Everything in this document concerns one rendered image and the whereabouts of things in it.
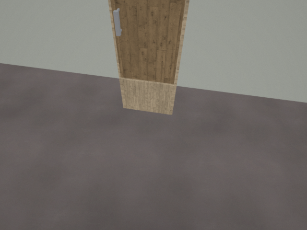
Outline handle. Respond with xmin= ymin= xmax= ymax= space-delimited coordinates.
xmin=113 ymin=8 xmax=122 ymax=36

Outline cupboard door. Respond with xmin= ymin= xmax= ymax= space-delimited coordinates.
xmin=110 ymin=0 xmax=185 ymax=84

